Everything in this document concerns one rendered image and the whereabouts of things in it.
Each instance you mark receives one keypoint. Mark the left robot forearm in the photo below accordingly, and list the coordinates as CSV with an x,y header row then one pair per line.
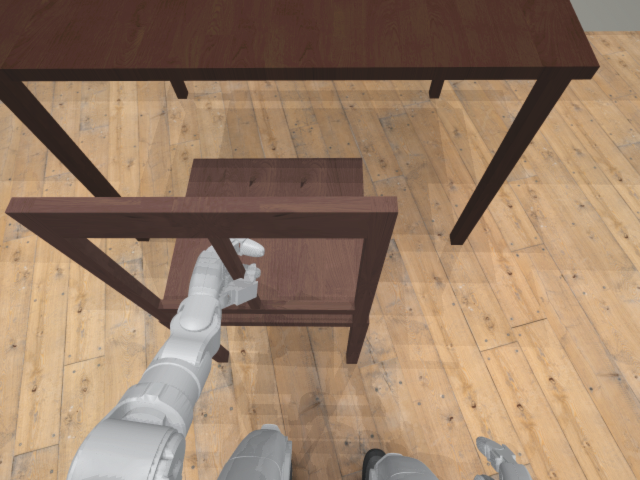
x,y
173,381

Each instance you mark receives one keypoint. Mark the robot right hand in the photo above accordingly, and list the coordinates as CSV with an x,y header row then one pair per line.
x,y
502,459

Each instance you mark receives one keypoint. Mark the robot left hand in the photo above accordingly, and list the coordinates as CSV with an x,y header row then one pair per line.
x,y
210,275

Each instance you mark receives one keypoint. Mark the table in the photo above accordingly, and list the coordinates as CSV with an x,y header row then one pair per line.
x,y
278,40

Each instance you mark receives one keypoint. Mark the left robot upper arm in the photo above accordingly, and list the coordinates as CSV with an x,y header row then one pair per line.
x,y
129,450

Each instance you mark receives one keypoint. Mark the chair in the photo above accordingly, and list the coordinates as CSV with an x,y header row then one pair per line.
x,y
325,242

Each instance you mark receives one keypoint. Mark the robot right thigh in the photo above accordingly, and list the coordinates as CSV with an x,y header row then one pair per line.
x,y
401,468

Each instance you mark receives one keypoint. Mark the robot right foot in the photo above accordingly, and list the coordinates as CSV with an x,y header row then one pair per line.
x,y
370,459

